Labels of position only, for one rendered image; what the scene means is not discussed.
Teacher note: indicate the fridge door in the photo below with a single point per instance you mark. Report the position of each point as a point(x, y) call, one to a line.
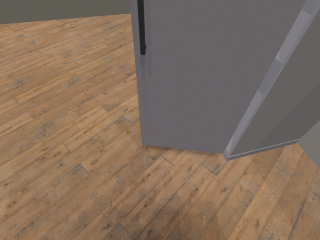
point(204, 62)

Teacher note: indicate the handle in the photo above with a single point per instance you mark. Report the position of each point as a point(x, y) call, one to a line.
point(141, 20)

